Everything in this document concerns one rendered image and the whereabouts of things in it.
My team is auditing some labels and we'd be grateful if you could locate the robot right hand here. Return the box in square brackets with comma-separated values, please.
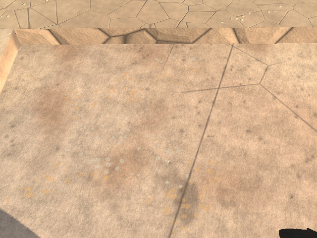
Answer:
[278, 228, 317, 238]

